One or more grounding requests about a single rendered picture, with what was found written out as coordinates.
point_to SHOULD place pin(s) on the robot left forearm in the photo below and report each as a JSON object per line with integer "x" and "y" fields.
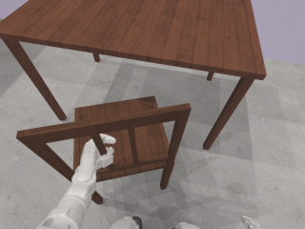
{"x": 73, "y": 206}

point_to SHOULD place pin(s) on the right robot hand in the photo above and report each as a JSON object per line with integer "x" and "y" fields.
{"x": 250, "y": 223}

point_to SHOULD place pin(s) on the robot left foot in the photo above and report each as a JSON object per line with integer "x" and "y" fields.
{"x": 138, "y": 221}

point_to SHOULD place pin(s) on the robot left thigh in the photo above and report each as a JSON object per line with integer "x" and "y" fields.
{"x": 124, "y": 224}

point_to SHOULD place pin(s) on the left robot hand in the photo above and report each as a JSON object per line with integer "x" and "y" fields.
{"x": 91, "y": 155}

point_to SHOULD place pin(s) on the chair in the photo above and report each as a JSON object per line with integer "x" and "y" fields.
{"x": 141, "y": 144}

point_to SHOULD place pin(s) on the table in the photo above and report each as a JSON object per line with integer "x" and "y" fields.
{"x": 215, "y": 36}

